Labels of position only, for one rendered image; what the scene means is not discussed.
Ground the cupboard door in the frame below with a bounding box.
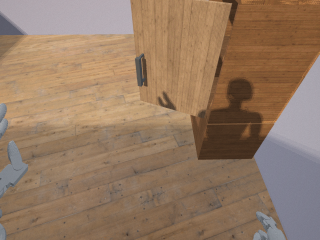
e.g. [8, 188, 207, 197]
[130, 0, 232, 119]

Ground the handle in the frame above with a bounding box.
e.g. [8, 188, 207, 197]
[135, 53, 146, 87]

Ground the right robot hand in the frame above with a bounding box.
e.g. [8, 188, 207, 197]
[253, 211, 286, 240]

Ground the left robot hand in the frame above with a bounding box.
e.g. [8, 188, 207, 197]
[0, 103, 28, 198]

